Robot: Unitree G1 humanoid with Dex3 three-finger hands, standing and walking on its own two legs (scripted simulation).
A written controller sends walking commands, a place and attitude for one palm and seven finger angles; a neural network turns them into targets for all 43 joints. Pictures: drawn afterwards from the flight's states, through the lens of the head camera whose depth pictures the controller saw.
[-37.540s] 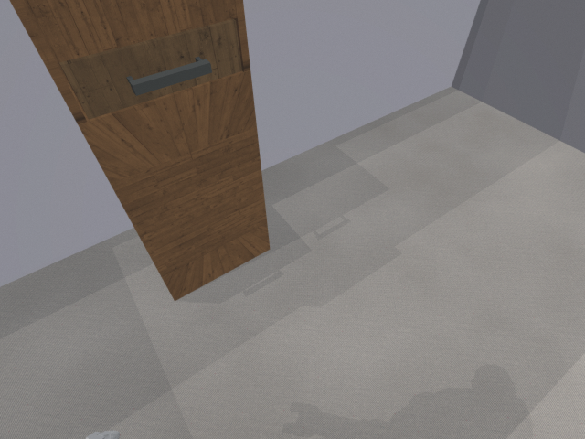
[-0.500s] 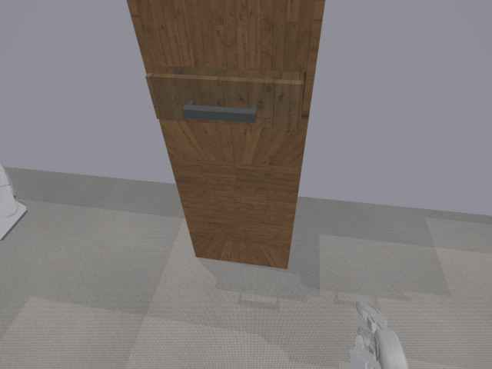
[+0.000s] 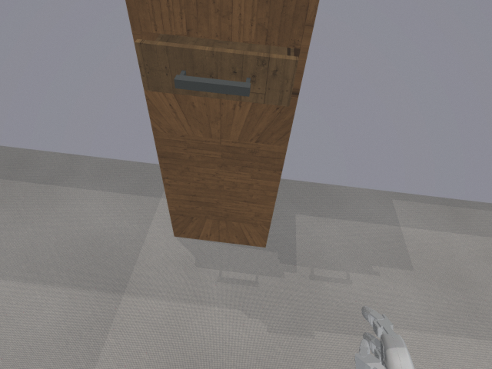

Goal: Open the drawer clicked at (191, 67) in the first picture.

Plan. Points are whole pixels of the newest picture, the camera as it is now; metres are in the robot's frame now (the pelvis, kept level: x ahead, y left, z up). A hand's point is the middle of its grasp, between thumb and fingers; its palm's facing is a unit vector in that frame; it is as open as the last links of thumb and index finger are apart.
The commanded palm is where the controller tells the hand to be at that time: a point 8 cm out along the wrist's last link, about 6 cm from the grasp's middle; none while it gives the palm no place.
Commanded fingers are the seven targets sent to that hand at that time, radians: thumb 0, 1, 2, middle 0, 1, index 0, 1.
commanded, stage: step back with the hand held close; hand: left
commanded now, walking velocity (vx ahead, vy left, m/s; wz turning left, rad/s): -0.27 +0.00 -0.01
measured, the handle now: (214, 81) +0.72 +0.12 +0.11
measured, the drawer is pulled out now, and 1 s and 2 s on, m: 0.05 0.05 0.05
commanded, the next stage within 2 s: stop stepping back and stand still in 1.14 s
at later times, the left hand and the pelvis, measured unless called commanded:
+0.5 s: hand out of the picture +0.14 +0.24 +0.28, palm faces +0.58 -0.71 -0.40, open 7.4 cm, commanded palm +0.08 +0.28 +0.29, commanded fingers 0.00 0.90 0.90 -0.20 -0.30 -0.20 -0.30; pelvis -0.05 +0.00 -0.01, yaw +1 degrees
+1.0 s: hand out of the picture +0.09 +0.26 +0.28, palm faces +0.54 -0.73 -0.42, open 7.4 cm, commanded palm +0.02 +0.30 +0.29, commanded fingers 0.00 0.90 0.90 -0.20 -0.30 -0.20 -0.30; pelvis -0.10 +0.02 +0.00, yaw +2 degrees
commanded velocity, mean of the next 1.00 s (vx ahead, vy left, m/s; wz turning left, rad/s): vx -0.38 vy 0.00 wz -0.04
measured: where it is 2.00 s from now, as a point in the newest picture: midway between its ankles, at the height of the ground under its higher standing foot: outside the picture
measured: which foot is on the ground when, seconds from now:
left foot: down 0.00-1.00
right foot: down 0.00-0.92, up 0.94-1.00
